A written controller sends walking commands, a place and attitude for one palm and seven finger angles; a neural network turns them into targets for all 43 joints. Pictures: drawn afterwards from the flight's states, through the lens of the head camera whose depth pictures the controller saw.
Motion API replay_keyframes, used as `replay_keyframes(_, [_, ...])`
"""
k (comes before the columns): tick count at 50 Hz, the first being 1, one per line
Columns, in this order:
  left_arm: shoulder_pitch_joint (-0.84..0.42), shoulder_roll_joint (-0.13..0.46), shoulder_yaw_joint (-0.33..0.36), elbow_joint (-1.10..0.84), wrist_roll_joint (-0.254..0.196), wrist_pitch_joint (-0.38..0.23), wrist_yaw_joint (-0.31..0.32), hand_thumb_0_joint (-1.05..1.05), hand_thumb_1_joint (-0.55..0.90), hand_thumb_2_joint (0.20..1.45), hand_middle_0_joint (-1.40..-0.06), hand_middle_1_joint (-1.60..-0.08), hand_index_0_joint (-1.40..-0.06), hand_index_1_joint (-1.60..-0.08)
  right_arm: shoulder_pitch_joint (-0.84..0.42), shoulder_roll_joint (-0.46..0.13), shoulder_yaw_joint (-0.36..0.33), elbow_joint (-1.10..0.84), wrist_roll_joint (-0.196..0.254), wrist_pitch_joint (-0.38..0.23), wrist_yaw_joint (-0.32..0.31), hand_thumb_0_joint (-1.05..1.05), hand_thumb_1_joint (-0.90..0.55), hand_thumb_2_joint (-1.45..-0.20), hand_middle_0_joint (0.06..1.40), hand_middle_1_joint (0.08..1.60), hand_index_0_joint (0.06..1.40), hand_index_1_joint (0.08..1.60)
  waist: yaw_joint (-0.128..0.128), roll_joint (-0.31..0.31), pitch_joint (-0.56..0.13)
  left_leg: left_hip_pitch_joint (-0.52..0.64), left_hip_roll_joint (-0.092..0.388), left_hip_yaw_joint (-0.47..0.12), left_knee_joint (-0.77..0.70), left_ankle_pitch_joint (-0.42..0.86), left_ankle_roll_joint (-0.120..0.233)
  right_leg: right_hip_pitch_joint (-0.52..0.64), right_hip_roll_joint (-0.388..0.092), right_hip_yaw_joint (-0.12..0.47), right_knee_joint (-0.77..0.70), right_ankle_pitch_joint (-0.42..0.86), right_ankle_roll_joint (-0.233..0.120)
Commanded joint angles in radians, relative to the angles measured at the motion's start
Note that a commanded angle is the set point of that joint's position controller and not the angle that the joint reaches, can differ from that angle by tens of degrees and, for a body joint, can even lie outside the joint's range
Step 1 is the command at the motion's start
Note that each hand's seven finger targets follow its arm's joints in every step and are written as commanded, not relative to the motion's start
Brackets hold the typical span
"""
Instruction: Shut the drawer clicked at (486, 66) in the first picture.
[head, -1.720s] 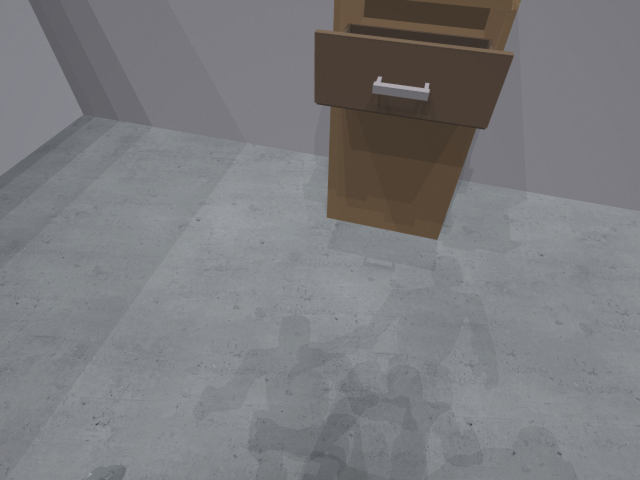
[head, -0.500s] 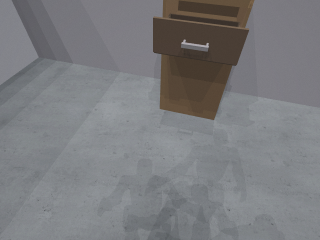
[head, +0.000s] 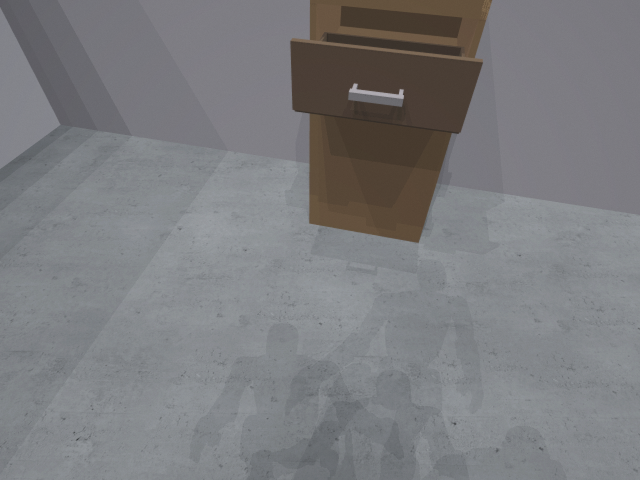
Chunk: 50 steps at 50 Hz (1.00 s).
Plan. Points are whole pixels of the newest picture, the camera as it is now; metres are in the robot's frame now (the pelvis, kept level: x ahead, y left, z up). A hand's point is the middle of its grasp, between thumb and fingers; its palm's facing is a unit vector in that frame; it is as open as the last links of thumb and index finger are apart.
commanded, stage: walk to a spot facing it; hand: left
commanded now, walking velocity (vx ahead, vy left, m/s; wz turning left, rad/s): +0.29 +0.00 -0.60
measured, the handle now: (376, 93) +0.96 -0.06 +0.04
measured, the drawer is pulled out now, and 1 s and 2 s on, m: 0.30 0.30 0.30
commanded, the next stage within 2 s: turn to face it in 1.10 s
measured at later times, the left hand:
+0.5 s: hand out of the picture +0.13 +0.12 -0.16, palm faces -0.17 -0.97 -0.19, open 7.4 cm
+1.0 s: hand (299, 280) +0.52 +0.08 -0.16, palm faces -0.48 -0.85 -0.22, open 7.4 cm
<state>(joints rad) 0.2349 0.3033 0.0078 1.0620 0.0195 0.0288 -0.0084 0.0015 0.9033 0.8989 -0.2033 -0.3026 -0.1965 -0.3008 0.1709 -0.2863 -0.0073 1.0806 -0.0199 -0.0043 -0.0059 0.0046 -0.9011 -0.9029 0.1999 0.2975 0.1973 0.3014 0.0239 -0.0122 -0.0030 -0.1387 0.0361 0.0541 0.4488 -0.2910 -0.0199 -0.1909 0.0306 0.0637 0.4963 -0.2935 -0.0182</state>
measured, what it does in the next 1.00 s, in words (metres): walks ahead, turning right: left foot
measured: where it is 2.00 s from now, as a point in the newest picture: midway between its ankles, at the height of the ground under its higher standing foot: (364, 454)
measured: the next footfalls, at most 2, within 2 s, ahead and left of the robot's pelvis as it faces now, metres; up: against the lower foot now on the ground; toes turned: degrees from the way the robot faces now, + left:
left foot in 0.70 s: +0.42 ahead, +0.03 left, +0.00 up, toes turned -16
right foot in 1.16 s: +0.36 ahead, -0.23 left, +0.00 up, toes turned -46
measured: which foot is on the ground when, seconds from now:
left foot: down 0.00-0.18, up 0.20-0.68, down 0.70-1.00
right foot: down 0.00-0.70, up 0.72-1.00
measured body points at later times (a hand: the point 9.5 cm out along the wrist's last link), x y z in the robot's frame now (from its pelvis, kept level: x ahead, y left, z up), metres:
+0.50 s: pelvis +0.14 -0.06 +0.00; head +0.16 -0.07 +0.45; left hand +0.14 +0.17 -0.14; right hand +0.18 -0.31 -0.14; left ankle +0.26 +0.08 -0.66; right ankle +0.05 -0.11 -0.74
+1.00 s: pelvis +0.33 -0.04 +0.00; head +0.36 -0.05 +0.45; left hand +0.55 +0.13 -0.14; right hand +0.22 -0.27 -0.14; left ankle +0.38 +0.04 -0.74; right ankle +0.32 -0.19 -0.68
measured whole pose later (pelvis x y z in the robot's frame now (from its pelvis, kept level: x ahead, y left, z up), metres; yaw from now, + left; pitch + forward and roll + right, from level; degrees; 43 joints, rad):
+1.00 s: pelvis +0.33 -0.04 +0.00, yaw -33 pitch -1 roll +0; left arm 0.17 0.24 0.10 0.90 0.03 0.05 -0.03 0.00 0.91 0.90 -0.20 -0.30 -0.19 -0.30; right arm 0.28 -0.19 -0.04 1.00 -0.02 -0.04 -0.03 0.00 -0.91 -0.90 0.20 0.30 0.20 0.30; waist 0.00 -0.03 0.08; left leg -0.18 0.10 0.28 0.49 -0.28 0.03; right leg -0.57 -0.08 -0.08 0.99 -0.29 0.04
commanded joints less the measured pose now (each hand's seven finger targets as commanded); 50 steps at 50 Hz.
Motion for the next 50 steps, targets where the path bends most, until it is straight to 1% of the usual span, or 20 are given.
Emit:
replay_keyframes(1, [-0.034, 0.069, 0.045, -0.127, 0.001, -0.022, -0.019, 0.000, 0.900, 0.900, -0.200, -0.300, -0.200, -0.300, 0.099, -0.220, -0.069, -0.067, 0.000, -0.023, -0.013, 0.000, -0.900, -0.900, 0.200, 0.300, 0.200, 0.300, -0.056, 0.210, 0.138, 0.053, 0.312, -0.302, -0.253, -0.329, 0.168, -0.354, 0.005, -0.059, 0.259, -0.160, -0.004])
replay_keyframes(3, [-0.094, 0.049, 0.054, -0.170, 0.003, -0.033, -0.029, 0.000, 0.900, 0.900, -0.200, -0.300, -0.200, -0.300, 0.135, -0.193, -0.075, -0.071, -0.003, -0.041, -0.015, 0.000, -0.900, -0.900, 0.200, 0.300, 0.200, 0.300, -0.073, 0.171, 0.129, 0.134, 0.363, -0.263, -0.237, -0.078, 0.210, -0.442, -0.078, -0.064, 0.352, -0.222, 0.008])
replay_keyframes(5, [-0.079, 0.015, 0.058, -0.173, 0.001, -0.039, -0.036, 0.000, 0.900, 0.900, -0.200, -0.300, -0.200, -0.300, 0.118, -0.171, -0.075, -0.076, -0.008, -0.046, -0.016, 0.000, -0.900, -0.900, 0.200, 0.300, 0.200, 0.300, -0.049, 0.150, 0.117, 0.097, 0.348, -0.146, -0.176, 0.103, 0.181, -0.354, -0.104, -0.096, 0.291, -0.206, 0.007])
replay_keyframes(7, [0.072, -0.002, 0.068, -0.129, 0.002, -0.043, -0.042, 0.000, 0.900, 0.900, -0.200, -0.300, -0.200, -0.300, 0.057, -0.161, -0.074, -0.089, -0.007, -0.046, -0.016, 0.000, -0.900, -0.900, 0.200, 0.300, 0.200, 0.300, 0.027, 0.138, 0.059, -0.033, 0.272, 0.005, -0.004, 0.103, 0.110, -0.082, -0.070, -0.158, 0.117, -0.062, -0.003])
replay_keyframes(8, [0.230, 0.036, 0.077, -0.077, 0.006, -0.051, -0.037, 0.000, 0.900, 0.900, -0.200, -0.300, -0.200, -0.300, 0.040, -0.138, -0.070, -0.098, -0.001, -0.045, -0.011, 0.000, -0.900, -0.900, 0.200, 0.300, 0.200, 0.300, 0.099, 0.006, 0.000, -0.150, 0.195, 0.088, 0.235, 0.081, 0.065, 0.133, -0.038, -0.155, 0.003, 0.016, -0.017])
replay_keyframes(9, [0.358, 0.179, 0.109, -0.047, 0.012, -0.072, -0.016, 0.000, 0.900, 0.900, -0.200, -0.300, -0.200, -0.300, 0.033, -0.055, -0.050, -0.142, 0.012, -0.046, 0.003, 0.000, -0.900, -0.900, 0.200, 0.300, 0.200, 0.300, 0.139, -0.380, -0.038, -0.476, 0.062, 0.172, 0.599, -0.196, -0.005, 0.330, -0.311, 0.313, -0.189, -0.085, -0.126])
replay_keyframes(10, [0.414, 0.187, 0.108, -0.043, -0.011, -0.074, 0.004, 0.000, 0.900, 0.900, -0.200, -0.300, -0.200, -0.300, -0.071, -0.066, -0.050, -0.201, 0.008, -0.056, 0.004, 0.000, -0.900, -0.900, 0.200, 0.300, 0.200, 0.300, 0.155, -0.314, 0.000, -0.602, 0.029, 0.045, 0.752, -0.310, -0.001, 0.290, -0.423, 0.593, -0.294, -0.018, -0.220])
replay_keyframes(11, [0.359, 0.157, 0.101, -0.054, -0.008, -0.075, 0.011, 0.000, 0.900, 0.900, -0.200, -0.300, -0.200, -0.300, -0.130, -0.057, -0.054, -0.200, 0.008, -0.060, 0.003, 0.000, -0.900, -0.900, 0.200, 0.300, 0.200, 0.300, 0.132, -0.165, 0.075, -0.642, 0.068, -0.034, 0.808, -0.208, 0.004, 0.209, -0.400, 0.565, -0.292, -0.007, -0.245])
replay_keyframes(14, [0.211, 0.066, 0.080, -0.095, 0.001, -0.088, 0.018, 0.000, 0.900, 0.900, -0.200, -0.300, -0.200, -0.300, -0.048, -0.021, -0.060, -0.157, -0.006, -0.051, 0.009, 0.000, -0.900, -0.900, 0.200, 0.300, 0.200, 0.300, 0.026, -0.010, 0.075, -0.560, 0.113, -0.043, 0.754, -0.037, -0.019, 0.089, -0.324, 0.356, -0.268, 0.089, -0.218])
replay_keyframes(20, [0.236, 0.033, 0.075, -0.072, 0.001, -0.112, 0.017, 0.000, 0.900, 0.900, -0.200, -0.300, -0.200, -0.300, -0.044, 0.018, -0.067, -0.181, -0.005, -0.032, 0.022, 0.000, -0.900, -0.900, 0.200, 0.300, 0.200, 0.300, -0.004, -0.055, 0.063, -0.600, 0.103, -0.024, 0.642, 0.115, -0.051, 0.100, -0.238, 0.202, -0.272, 0.275, -0.181])
replay_keyframes(28, [0.279, 0.029, 0.070, -0.054, 0.006, -0.107, 0.033, 0.000, 0.900, 0.900, -0.200, -0.300, -0.200, -0.300, -0.231, 0.045, -0.054, -0.272, 0.004, -0.048, 0.034, 0.000, -0.900, -0.900, 0.200, 0.300, 0.200, 0.300, 0.047, -0.095, 0.103, -0.517, 0.051, 0.020, 0.351, 0.137, -0.028, 0.157, -0.214, 0.199, -0.225, 0.528, -0.153])
replay_keyframes(30, [0.259, 0.048, 0.078, -0.063, 0.009, -0.101, 0.035, 0.000, 0.900, 0.900, -0.200, -0.300, -0.200, -0.300, -0.211, 0.039, -0.055, -0.274, 0.007, -0.055, 0.031, 0.000, -0.900, -0.900, 0.200, 0.300, 0.200, 0.300, 0.036, -0.128, 0.088, -0.397, 0.021, 0.035, 0.251, 0.088, -0.009, 0.152, -0.211, 0.202, -0.178, 0.614, -0.143])
replay_keyframes(32, [0.221, 0.070, 0.088, -0.075, 0.003, -0.101, 0.034, 0.000, 0.900, 0.900, -0.200, -0.300, -0.200, -0.300, -0.053, 0.010, -0.064, -0.233, 0.005, -0.065, 0.011, 0.000, -0.900, -0.900, 0.200, 0.300, 0.200, 0.300, -0.044, -0.104, 0.008, -0.149, -0.037, 0.065, 0.115, 0.113, 0.012, 0.119, -0.172, 0.174, -0.011, 0.792, -0.116])
replay_keyframes(33, [0.211, 0.062, 0.092, -0.083, -0.003, -0.101, 0.031, 0.000, 0.900, 0.900, -0.200, -0.300, -0.200, -0.300, 0.103, -0.031, -0.072, -0.185, -0.001, -0.070, -0.006, 0.000, -0.900, -0.900, 0.200, 0.300, 0.200, 0.300, -0.107, -0.084, -0.073, 0.114, -0.008, 0.043, 0.058, 0.186, 0.034, -0.002, -0.133, 0.156, 0.162, 0.745, -0.086])
replay_keyframes(34, [0.228, 0.016, 0.092, -0.097, -0.014, -0.099, 0.021, 0.000, 0.900, 0.900, -0.200, -0.300, -0.200, -0.300, 0.264, -0.144, -0.097, -0.150, -0.011, -0.072, -0.018, 0.000, -0.900, -0.900, 0.200, 0.300, 0.200, 0.300, -0.155, 0.091, -0.198, 0.363, 0.228, -0.212, 0.054, 0.255, 0.099, -0.187, -0.023, 0.074, 0.438, 0.363, -0.044])
replay_keyframes(35, [0.242, -0.030, 0.089, -0.119, -0.022, -0.102, 0.009, 0.000, 0.900, 0.900, -0.200, -0.300, -0.200, -0.300, 0.332, -0.209, -0.102, -0.134, -0.010, -0.070, -0.016, 0.000, -0.900, -0.900, 0.200, 0.300, 0.200, 0.300, -0.133, 0.300, -0.249, 0.420, 0.500, -0.528, -0.054, 0.403, 0.214, -0.366, 0.064, -0.025, 0.777, -0.279, -0.010])
replay_keyframes(36, [0.182, -0.011, 0.086, -0.134, -0.014, -0.096, 0.011, 0.000, 0.900, 0.900, -0.200, -0.300, -0.200, -0.300, 0.278, -0.170, -0.086, -0.147, 0.003, -0.063, -0.016, 0.000, -0.900, -0.900, 0.200, 0.300, 0.200, 0.300, -0.122, 0.163, -0.167, 0.275, 0.516, -0.533, -0.112, 0.326, 0.251, -0.409, 0.007, 0.004, 0.901, -0.282, -0.016])
replay_keyframes(39, [0.118, -0.035, 0.091, -0.137, 0.004, -0.057, -0.018, 0.000, 0.900, 0.900, -0.200, -0.300, -0.200, -0.300, 0.078, -0.008, -0.046, -0.174, 0.002, -0.074, -0.022, 0.000, -0.900, -0.900, 0.200, 0.300, 0.200, 0.300, -0.021, 0.188, 0.061, -0.083, 0.373, -0.225, -0.184, 0.209, 0.168, -0.400, -0.106, -0.036, 0.885, -0.097, 0.015])
replay_keyframes(42, [0.138, -0.078, 0.086, -0.140, 0.007, -0.010, -0.027, 0.000, 0.900, 0.900, -0.200, -0.300, -0.200, -0.300, 0.058, -0.004, -0.045, -0.165, 0.000, -0.076, -0.025, 0.000, -0.900, -0.900, 0.200, 0.300, 0.200, 0.300, 0.016, 0.156, 0.035, -0.154, 0.308, 0.003, -0.167, 0.373, 0.144, -0.328, -0.122, -0.079, 0.742, -0.045, 0.038])
replay_keyframes(50, [-0.085, -0.073, 0.080, -0.227, 0.008, 0.012, -0.031, 0.000, 0.900, 0.900, -0.200, -0.300, -0.200, -0.300, 0.133, -0.060, -0.069, -0.145, -0.006, -0.043, -0.018, 0.000, -0.900, -0.900, 0.200, 0.300, 0.200, 0.300, -0.042, 0.138, 0.049, -0.056, 0.330, 0.114, -0.130, 0.400, 0.154, -0.309, -0.120, -0.145, 0.378, 0.021, 0.055])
